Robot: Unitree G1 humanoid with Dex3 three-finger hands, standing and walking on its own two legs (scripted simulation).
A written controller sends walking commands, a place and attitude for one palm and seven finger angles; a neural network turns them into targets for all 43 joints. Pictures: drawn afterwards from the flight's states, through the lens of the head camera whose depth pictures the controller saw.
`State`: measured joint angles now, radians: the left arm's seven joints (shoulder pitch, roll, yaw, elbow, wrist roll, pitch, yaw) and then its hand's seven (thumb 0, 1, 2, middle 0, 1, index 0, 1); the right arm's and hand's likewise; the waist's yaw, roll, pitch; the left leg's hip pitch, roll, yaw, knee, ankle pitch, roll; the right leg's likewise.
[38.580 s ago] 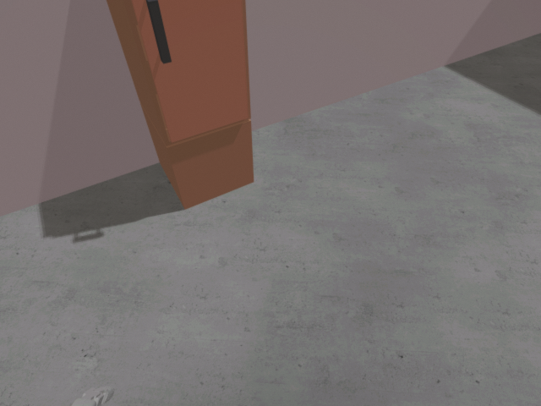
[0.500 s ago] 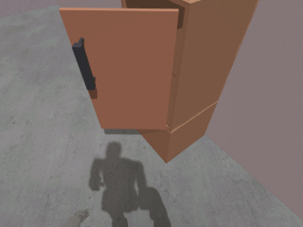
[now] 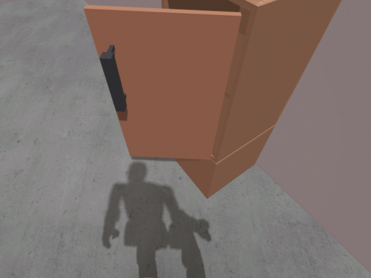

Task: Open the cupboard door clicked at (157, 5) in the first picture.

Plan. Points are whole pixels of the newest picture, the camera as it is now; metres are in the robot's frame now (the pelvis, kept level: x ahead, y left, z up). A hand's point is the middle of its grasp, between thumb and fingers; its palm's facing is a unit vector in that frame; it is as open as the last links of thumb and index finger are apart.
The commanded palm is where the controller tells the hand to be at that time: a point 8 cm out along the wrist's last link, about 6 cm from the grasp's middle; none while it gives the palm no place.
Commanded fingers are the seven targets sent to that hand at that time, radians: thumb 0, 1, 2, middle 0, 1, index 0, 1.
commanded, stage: come to a stop and stand still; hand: left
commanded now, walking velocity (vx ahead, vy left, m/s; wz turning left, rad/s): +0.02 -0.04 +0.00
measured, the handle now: (116, 79) +0.57 +0.23 +0.08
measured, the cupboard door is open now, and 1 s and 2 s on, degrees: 52 52 52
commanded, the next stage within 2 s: look again from close up in 0.60 s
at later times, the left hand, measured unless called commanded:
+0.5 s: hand out of the picture +0.00 +0.15 -0.17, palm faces -0.01 -0.98 -0.21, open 7.3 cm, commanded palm none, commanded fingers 0.00 0.90 0.90 -0.20 -0.30 -0.20 -0.30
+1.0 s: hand out of the picture +0.02 +0.16 -0.18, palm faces -0.02 -0.98 -0.19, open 7.4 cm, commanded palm none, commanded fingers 0.00 0.90 0.90 -0.20 -0.30 -0.20 -0.30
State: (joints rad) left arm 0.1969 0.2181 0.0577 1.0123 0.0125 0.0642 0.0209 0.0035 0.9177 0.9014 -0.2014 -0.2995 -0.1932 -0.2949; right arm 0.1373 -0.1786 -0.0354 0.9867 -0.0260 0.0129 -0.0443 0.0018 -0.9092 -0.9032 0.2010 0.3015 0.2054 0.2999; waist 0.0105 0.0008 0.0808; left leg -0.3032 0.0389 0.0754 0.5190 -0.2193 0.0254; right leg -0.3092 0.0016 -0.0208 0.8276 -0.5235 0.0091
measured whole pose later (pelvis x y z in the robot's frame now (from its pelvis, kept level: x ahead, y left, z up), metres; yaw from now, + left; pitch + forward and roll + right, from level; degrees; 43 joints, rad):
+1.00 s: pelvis +0.00 -0.02 +0.00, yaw -1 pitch +1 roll +0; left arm 0.27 0.20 -0.01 1.07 0.02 -0.01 0.03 0.00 0.91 0.90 -0.20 -0.30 -0.20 -0.30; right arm 0.23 -0.17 0.02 1.09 -0.01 -0.03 -0.02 0.00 -0.91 -0.90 0.20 0.30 0.20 0.30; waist 0.01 -0.03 0.01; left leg -0.25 0.00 0.09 0.49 -0.26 0.04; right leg -0.16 0.00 0.00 0.48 -0.33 0.00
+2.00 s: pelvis -0.03 -0.05 -0.05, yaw +2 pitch +10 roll -1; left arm 0.18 0.35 0.29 0.23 -0.36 -0.25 -0.48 0.01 0.24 0.62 -0.25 -0.73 -0.25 -0.72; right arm 0.24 -0.23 0.05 0.60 0.05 -0.23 -0.09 0.01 -0.90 -0.90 0.20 0.30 0.21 0.30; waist -0.01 0.04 -0.09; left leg -0.72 0.02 0.00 0.97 -0.41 0.00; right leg -0.66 0.04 -0.11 0.94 -0.46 -0.07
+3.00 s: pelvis -0.01 +0.00 -0.01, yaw +3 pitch +4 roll -2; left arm -0.11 0.47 0.41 0.36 -0.34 -0.05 -0.50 -0.01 -0.50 0.30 -0.30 -1.20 -0.29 -1.20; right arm 0.29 -0.28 0.06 0.59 0.07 -0.20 -0.10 0.01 -0.90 -0.90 0.20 0.30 0.21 0.30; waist 0.02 0.04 -0.05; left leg -0.42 -0.02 0.03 0.65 -0.30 0.06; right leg -0.34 0.01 -0.08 0.59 -0.32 -0.01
